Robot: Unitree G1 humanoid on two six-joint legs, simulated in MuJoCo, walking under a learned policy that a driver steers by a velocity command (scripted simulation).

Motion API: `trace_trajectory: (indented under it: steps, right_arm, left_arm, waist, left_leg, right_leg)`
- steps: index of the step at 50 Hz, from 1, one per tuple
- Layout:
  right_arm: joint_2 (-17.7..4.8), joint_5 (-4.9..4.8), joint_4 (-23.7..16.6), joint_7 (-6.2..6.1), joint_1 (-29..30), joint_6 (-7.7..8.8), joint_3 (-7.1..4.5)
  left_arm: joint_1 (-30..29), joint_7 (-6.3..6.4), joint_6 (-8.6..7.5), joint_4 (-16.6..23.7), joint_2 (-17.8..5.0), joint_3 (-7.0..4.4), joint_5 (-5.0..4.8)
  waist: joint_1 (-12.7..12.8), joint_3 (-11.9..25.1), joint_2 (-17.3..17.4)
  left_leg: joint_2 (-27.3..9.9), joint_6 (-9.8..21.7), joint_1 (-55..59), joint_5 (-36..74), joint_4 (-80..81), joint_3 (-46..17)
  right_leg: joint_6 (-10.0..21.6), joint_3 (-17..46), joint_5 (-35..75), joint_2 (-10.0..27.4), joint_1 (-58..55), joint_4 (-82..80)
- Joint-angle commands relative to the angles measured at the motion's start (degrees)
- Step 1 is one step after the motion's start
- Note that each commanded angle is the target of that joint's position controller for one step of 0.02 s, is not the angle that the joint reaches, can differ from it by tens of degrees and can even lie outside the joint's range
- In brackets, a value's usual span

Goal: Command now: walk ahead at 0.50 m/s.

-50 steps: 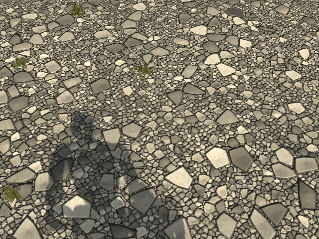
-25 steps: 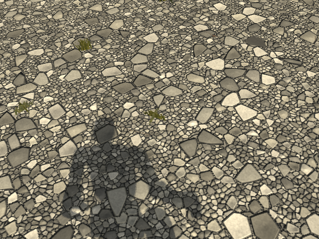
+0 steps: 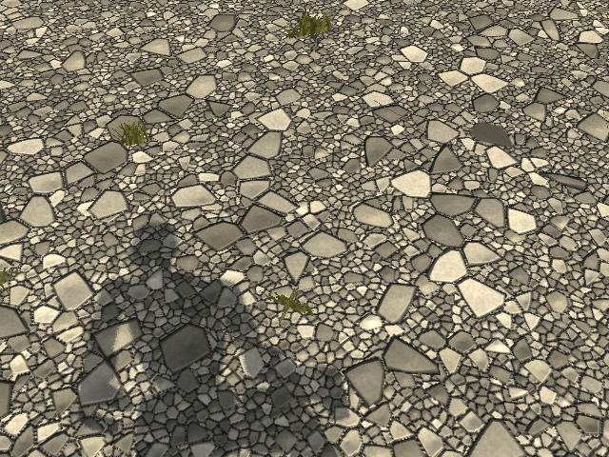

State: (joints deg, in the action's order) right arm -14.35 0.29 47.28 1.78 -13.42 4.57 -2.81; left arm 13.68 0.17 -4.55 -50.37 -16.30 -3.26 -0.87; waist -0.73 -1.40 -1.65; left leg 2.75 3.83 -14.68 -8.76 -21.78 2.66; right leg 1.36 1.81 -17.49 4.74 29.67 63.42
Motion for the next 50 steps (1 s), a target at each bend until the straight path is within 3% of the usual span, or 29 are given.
trace_trajectory:
  steps: [1,4,7,12,15,16,17,18,19,20,21,22,23,25,28,31,35,38,39,40,41,42,43,45,46,50]
  right_arm:
    - [-7.16,-0.10,-2.30,-0.23,0.18,1.48,-1.66]
    - [-8.37,-0.30,-0.72,-1.12,-2.50,1.09,-1.98]
    - [-9.20,-0.71,0.60,-1.63,-4.95,0.86,-2.06]
    - [-9.89,-1.27,3.82,-1.97,-9.86,-0.29,-2.27]
    - [-10.96,-1.39,4.48,-2.43,-9.37,-1.16,-2.75]
    - [-11.44,-1.40,4.33,-2.54,-8.36,-1.43,-2.86]
    - [-10.63,-1.28,4.12,-2.58,-7.78,-1.78,-2.50]
    - [-8.95,-0.48,2.81,-2.74,-7.75,-1.81,-1.61]
    - [-2.37,-0.19,2.05,-2.08,-14.26,-0.64,0.45]
    - [-5.61,-0.91,2.85,-1.85,-11.89,0.64,-0.26]
    - [-9.61,-2.46,1.03,-1.54,-6.91,1.56,-1.42]
    - [-9.47,-2.71,0.31,-1.77,-3.49,1.80,-1.38]
    - [-8.74,-1.74,0.21,-2.12,-1.98,1.53,-1.63]
    - [-6.68,-0.89,1.21,-2.55,-5.07,-0.07,-1.78]
    - [-4.23,-0.31,0.89,-2.99,-4.81,-1.63,-1.32]
    - [-3.30,0.03,0.00,-2.80,0.15,-1.90,-0.65]
    - [-4.79,-0.24,-0.82,-2.45,5.17,-2.27,-0.86]
    - [-5.71,0.41,-0.63,-2.18,5.02,-2.03,-1.27]
    - [-6.69,0.76,0.21,-2.27,3.42,-1.87,-1.67]
    - [-9.80,1.12,0.49,-2.68,2.20,-1.76,-2.33]
    - [-11.34,1.21,0.29,-3.07,3.46,-2.23,-2.37]
    - [-6.45,0.94,0.77,-2.88,3.67,-2.84,-1.25]
    - [-4.49,0.55,1.11,-2.48,4.95,-3.25,-0.73]
    - [-5.18,0.25,0.15,-2.00,9.86,-3.69,-0.69]
    - [-5.81,0.23,0.14,-1.91,10.78,-3.52,-0.86]
    - [-5.78,-0.19,2.50,-2.15,8.64,-2.67,-0.99]
  left_arm:
    - [0.96,0.46,0.45,3.19,-2.79,-0.92,0.53]
    - [-5.05,0.25,0.28,5.12,-2.14,-0.69,0.92]
    - [-11.15,-0.51,-0.12,6.55,-1.11,-0.11,0.53]
    - [-18.90,-2.04,-0.62,9.56,-1.88,0.20,-0.10]
    - [-17.39,-2.81,-1.11,9.74,-3.73,-0.30,-0.04]
    - [-13.64,-2.75,-1.21,8.75,-4.99,-0.94,0.06]
    - [-5.55,-2.44,-1.17,6.11,-7.11,-2.19,0.29]
    - [5.12,-1.91,-1.13,3.57,-10.76,-3.39,0.96]
    - [10.76,-1.74,-0.71,2.27,-15.61,-4.67,1.00]
    - [10.60,-1.71,-0.47,2.25,-10.34,-3.08,0.17]
    - [5.78,-1.56,-0.52,2.95,-8.29,-2.22,0.06]
    - [0.92,-1.42,-0.49,4.12,-6.92,-1.69,0.61]
    - [-2.53,-1.65,-0.65,4.35,-5.17,-1.15,1.10]
    - [-4.64,-1.92,-1.23,3.91,-3.46,-0.61,1.83]
    - [-5.20,-1.32,-1.50,2.17,-5.17,-0.83,1.89]
    - [-4.79,-0.34,-0.66,0.75,-6.30,-0.97,1.68]
    - [-2.16,-0.05,0.39,-2.08,-6.88,-0.81,1.23]
    - [-3.52,0.24,1.30,-3.11,-6.53,-0.58,0.35]
    - [-2.43,0.31,1.44,-3.64,-5.44,-0.23,0.22]
    - [0.25,0.39,1.23,-3.96,-3.90,0.27,1.32]
    - [7.77,0.22,0.87,-5.54,-1.46,0.82,2.25]
    - [7.32,0.68,1.47,-6.21,-0.68,1.26,1.91]
    - [4.39,1.06,2.55,-5.70,-2.19,1.00,1.38]
    - [1.96,1.70,4.69,-5.93,-3.85,0.67,1.18]
    - [1.47,1.83,5.31,-6.34,-4.53,0.52,1.39]
    - [1.54,1.87,5.07,-8.16,-4.43,0.43,1.22]
  waist:
    - [1.44,2.21,5.91]
    - [0.13,0.61,5.05]
    - [-1.85,-0.77,5.18]
    - [-3.83,-3.09,4.95]
    - [-1.72,-1.48,6.04]
    - [0.61,0.94,6.80]
    - [4.47,5.79,6.09]
    - [8.25,13.93,2.63]
    - [6.39,22.08,-11.21]
    - [7.67,23.34,-11.03]
    - [7.03,14.29,-8.16]
    - [5.20,8.70,-3.94]
    - [3.23,4.35,-1.30]
    - [-0.27,4.22,-2.83]
    - [-1.99,4.21,-2.84]
    - [-0.59,5.17,-3.10]
    - [1.52,5.24,-2.90]
    - [-0.10,4.68,-2.39]
    - [-0.77,5.11,-1.08]
    - [0.28,7.08,2.83]
    - [4.90,10.89,10.20]
    - [3.41,12.66,11.98]
    - [3.14,11.06,10.73]
    - [3.55,6.41,8.52]
    - [3.34,4.52,7.58]
    - [2.27,6.97,3.99]
  left_leg:
    - [-15.31,10.00,6.26,12.55,13.38,-14.00]
    - [-14.01,8.99,7.13,15.71,14.35,-9.94]
    - [-12.27,7.37,6.58,13.09,15.11,-6.58]
    - [-16.05,7.14,15.36,12.61,12.49,-7.63]
    - [-17.78,5.86,20.06,21.65,7.51,-8.08]
    - [-17.00,5.12,20.08,30.72,3.09,-7.20]
    - [-14.24,3.79,17.87,36.99,-6.02,-5.09]
    - [-11.27,1.93,7.40,27.55,-21.11,-2.99]
    - [-1.02,-2.65,-17.05,-2.84,-43.33,-1.00]
    - [-0.53,-2.33,-24.46,-23.74,-51.34,-8.62]
    - [-3.76,-1.44,-28.89,-20.84,-53.65,-9.10]
    - [-6.46,-1.50,-27.20,-16.15,-51.50,-7.23]
    - [-7.95,-2.23,-24.59,-13.62,-47.83,-6.25]
    - [-9.22,-3.38,-16.58,-11.92,-43.47,-6.34]
    - [-8.62,-5.39,-13.66,-7.27,-34.89,-5.02]
    - [-7.70,-5.58,-9.80,3.25,-22.18,-3.69]
    - [-6.40,-5.01,-7.56,7.53,-13.90,-4.23]
    - [-5.33,-2.94,-3.57,7.44,-6.55,-3.68]
    - [-5.27,-1.82,0.84,13.73,-1.80,-3.88]
    - [-9.98,-0.28,7.30,32.64,-2.18,-8.36]
    - [-16.07,5.12,16.66,42.64,-5.79,-13.66]
    - [-18.08,8.88,15.61,35.68,-4.78,-16.62]
    - [-16.82,8.44,11.95,24.83,-2.77,-17.44]
    - [-12.61,4.51,4.78,8.57,-1.17,-14.17]
    - [-10.81,2.93,2.68,6.91,-1.19,-12.24]
    - [-8.30,1.92,6.56,20.61,-5.66,-8.56]
  right_leg:
    - [-1.03,1.89,5.66,3.55,7.36,-3.97]
    - [-2.08,1.21,14.98,3.25,9.57,-14.59]
    - [-1.91,-0.53,23.35,1.31,6.01,-25.37]
    - [-0.45,-0.46,21.44,-0.16,7.73,-32.69]
    - [1.76,-1.32,14.81,-1.60,3.74,-35.05]
    - [2.83,-2.95,13.47,-3.35,-2.42,-35.86]
    - [4.51,-4.35,14.48,-4.85,-13.72,-37.02]
    - [7.96,3.12,17.74,2.14,-31.58,-33.96]
    - [17.43,29.01,7.40,15.86,-53.49,-37.51]
    - [17.65,38.80,2.39,17.33,-53.99,-44.34]
    - [14.98,30.91,1.66,15.57,-46.47,-45.72]
    - [13.49,23.39,10.98,13.59,-37.29,-46.63]
    - [12.66,17.35,22.76,11.36,-29.12,-47.69]
    - [11.79,10.12,37.57,8.76,-21.41,-48.79]
    - [12.63,3.72,48.35,7.52,-16.92,-50.05]
    - [10.71,-1.07,47.81,4.89,-16.37,-49.77]
    - [10.12,0.28,40.97,6.17,-20.16,-48.36]
    - [8.32,1.91,34.24,6.28,-21.11,-43.01]
    - [6.23,1.97,29.59,4.15,-20.65,-40.16]
    - [3.36,0.40,22.40,0.77,-18.36,-36.06]
    - [0.44,-1.21,4.89,-3.10,-11.89,-33.02]
    - [-1.46,-1.64,-3.84,-3.72,-11.72,-31.58]
    - [-1.87,-1.22,-4.20,-3.36,-12.55,-33.18]
    - [-1.29,-1.20,-0.37,-3.04,-14.35,-37.26]
    - [-1.04,-1.27,0.64,-3.09,-15.20,-38.18]
    - [-0.73,-0.74,8.69,-2.22,-18.15,-38.98]
